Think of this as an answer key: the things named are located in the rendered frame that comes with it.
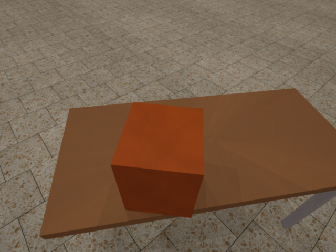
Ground carton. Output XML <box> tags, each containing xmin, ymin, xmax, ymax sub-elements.
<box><xmin>110</xmin><ymin>102</ymin><xmax>204</xmax><ymax>218</ymax></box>

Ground table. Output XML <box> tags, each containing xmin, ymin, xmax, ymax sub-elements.
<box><xmin>39</xmin><ymin>88</ymin><xmax>336</xmax><ymax>239</ymax></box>

